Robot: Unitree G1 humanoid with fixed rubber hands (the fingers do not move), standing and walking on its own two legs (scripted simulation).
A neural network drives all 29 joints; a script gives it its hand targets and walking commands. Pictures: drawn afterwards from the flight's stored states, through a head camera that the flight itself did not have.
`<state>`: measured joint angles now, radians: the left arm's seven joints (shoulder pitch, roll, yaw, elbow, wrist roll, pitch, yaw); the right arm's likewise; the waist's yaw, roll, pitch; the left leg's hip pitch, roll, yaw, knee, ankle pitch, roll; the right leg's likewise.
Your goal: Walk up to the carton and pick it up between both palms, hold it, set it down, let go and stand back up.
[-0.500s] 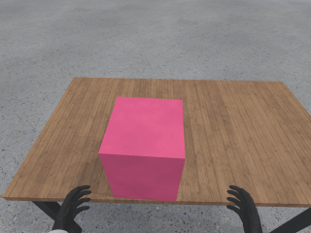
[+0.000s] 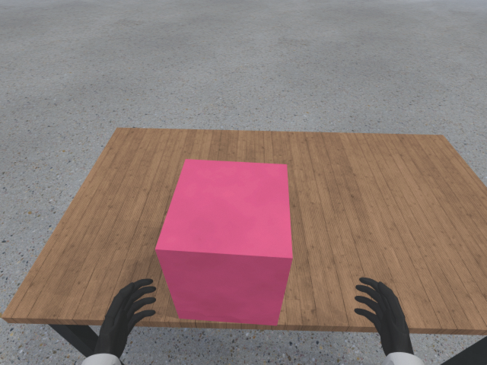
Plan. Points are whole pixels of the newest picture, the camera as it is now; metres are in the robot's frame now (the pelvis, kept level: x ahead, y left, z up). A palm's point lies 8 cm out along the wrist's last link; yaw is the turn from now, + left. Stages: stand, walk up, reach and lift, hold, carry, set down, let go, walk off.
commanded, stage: reach and lift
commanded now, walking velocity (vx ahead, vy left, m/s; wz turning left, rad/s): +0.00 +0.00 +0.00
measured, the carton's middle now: (231, 243) +0.38 +0.04 -0.02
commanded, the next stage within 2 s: none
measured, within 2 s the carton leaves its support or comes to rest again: neither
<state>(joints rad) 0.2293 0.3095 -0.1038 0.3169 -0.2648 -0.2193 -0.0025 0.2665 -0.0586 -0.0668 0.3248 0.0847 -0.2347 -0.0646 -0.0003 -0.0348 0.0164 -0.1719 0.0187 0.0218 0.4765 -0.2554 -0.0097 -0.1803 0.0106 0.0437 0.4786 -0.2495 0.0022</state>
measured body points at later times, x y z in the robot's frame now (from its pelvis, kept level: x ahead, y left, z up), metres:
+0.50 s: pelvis +0.01 +0.00 +0.00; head -0.01 +0.01 +0.45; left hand +0.29 +0.19 +0.06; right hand +0.27 -0.21 +0.06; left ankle +0.00 +0.12 -0.74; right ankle +0.01 -0.12 -0.74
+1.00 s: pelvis -0.01 +0.00 +0.00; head -0.01 +0.01 +0.45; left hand +0.36 +0.18 +0.12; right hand +0.33 -0.20 +0.11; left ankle +0.00 +0.12 -0.74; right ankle +0.01 -0.12 -0.74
